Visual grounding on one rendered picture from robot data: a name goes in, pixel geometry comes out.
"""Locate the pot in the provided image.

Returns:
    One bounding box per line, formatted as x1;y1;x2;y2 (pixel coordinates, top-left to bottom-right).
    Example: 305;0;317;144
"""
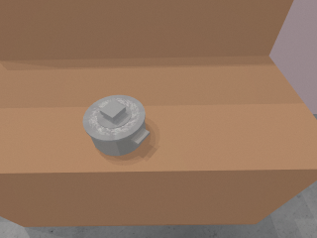
91;122;151;157

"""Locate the knob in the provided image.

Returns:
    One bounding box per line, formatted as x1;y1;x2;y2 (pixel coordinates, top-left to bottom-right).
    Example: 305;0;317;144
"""
99;100;127;122

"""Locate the table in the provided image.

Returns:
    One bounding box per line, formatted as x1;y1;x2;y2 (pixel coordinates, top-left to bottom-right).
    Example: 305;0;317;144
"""
0;0;317;227

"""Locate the lid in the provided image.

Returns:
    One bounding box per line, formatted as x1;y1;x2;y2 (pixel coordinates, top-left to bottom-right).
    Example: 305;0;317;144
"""
82;94;146;143

